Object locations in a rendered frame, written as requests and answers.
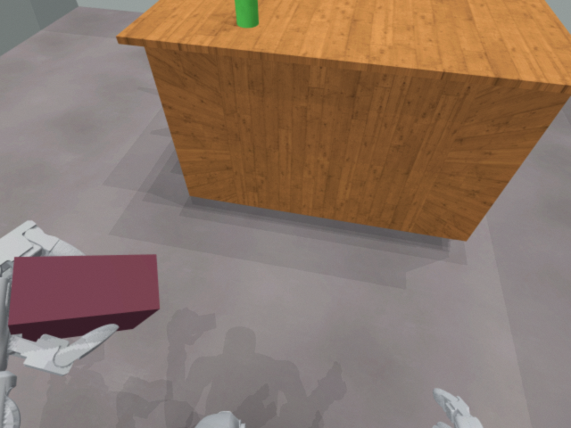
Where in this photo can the sponge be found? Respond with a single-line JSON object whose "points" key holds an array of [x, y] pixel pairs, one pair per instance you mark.
{"points": [[69, 296]]}

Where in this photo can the right robot hand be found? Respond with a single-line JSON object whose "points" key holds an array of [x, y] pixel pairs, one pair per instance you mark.
{"points": [[456, 410]]}

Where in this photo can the left robot forearm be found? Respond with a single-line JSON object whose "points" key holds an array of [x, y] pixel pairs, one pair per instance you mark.
{"points": [[10, 416]]}

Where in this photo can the left robot hand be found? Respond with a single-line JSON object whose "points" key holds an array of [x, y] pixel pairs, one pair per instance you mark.
{"points": [[48, 354]]}

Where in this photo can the table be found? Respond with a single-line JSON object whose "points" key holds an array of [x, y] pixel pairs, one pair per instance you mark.
{"points": [[411, 115]]}

